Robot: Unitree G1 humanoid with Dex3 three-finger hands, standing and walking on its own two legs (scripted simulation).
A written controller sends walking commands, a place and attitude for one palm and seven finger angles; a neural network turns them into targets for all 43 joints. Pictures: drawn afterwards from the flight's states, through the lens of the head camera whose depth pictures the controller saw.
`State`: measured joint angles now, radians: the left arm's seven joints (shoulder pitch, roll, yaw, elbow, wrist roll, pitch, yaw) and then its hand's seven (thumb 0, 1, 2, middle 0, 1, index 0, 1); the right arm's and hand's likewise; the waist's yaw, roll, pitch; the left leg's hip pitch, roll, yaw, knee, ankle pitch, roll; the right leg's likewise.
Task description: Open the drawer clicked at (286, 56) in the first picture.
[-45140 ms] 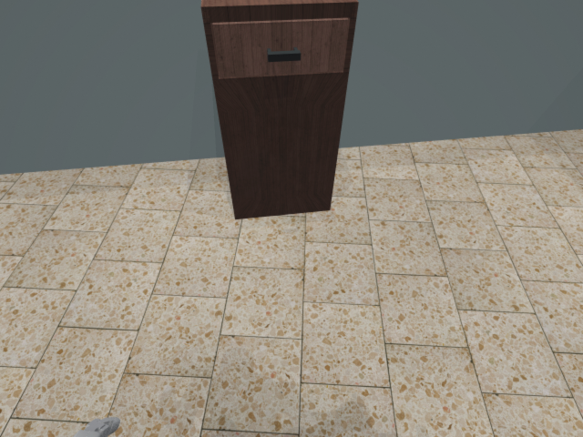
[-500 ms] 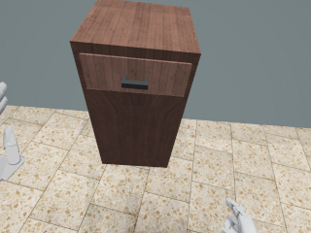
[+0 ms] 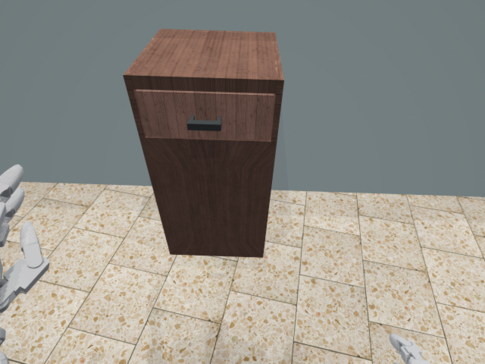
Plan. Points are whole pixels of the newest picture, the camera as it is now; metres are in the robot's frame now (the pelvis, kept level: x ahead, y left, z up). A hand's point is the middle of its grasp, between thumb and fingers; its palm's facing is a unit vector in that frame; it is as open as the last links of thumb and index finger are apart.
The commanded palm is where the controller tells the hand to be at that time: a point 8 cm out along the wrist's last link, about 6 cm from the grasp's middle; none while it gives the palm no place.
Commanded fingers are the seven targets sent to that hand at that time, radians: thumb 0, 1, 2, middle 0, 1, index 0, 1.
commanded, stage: stop stepping back and stand still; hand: left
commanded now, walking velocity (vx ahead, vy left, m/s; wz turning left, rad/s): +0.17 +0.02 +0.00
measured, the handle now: (205, 122) +0.79 +0.16 +0.00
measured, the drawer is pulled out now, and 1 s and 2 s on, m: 0.00 0.00 0.00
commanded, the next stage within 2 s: let the arm hang, fingers relaxed in 0.50 s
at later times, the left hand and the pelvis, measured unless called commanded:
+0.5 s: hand (9, 316) +0.13 +0.26 +0.16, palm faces +0.44 -0.82 -0.35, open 7.4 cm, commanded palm +0.07 +0.30 +0.20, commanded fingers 0.00 0.90 0.90 -0.20 -0.30 -0.20 -0.30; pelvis -0.05 +0.02 -0.01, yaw +1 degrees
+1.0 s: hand out of the picture +0.00 +0.21 -0.17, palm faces +0.04 -0.98 -0.19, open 7.1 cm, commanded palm none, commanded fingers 0.00 0.90 0.90 -0.20 -0.30 -0.20 -0.30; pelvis -0.05 +0.02 +0.00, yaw +3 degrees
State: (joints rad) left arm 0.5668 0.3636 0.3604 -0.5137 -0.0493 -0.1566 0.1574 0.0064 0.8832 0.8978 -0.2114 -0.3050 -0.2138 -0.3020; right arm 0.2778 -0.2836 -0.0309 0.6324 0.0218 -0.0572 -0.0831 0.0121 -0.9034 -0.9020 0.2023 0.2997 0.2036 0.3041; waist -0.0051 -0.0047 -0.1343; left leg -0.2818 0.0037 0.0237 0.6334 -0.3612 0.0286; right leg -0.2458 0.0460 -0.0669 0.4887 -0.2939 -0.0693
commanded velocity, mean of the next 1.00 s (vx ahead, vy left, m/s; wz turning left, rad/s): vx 0.07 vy -0.02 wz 0.00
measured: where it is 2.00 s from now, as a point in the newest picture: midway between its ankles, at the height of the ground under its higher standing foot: outside the picture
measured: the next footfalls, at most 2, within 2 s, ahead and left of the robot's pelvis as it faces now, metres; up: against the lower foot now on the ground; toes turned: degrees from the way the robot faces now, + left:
left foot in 0.04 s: +0.01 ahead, +0.14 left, +0.00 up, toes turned +3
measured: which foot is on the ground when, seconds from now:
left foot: up 0.00-0.02, down 0.04-1.00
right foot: down 0.00-1.00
